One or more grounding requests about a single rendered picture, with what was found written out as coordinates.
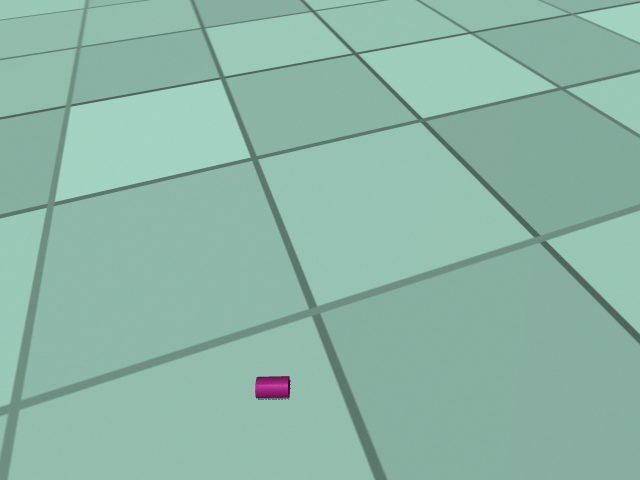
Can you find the can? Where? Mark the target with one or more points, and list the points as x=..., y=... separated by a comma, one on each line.
x=272, y=387

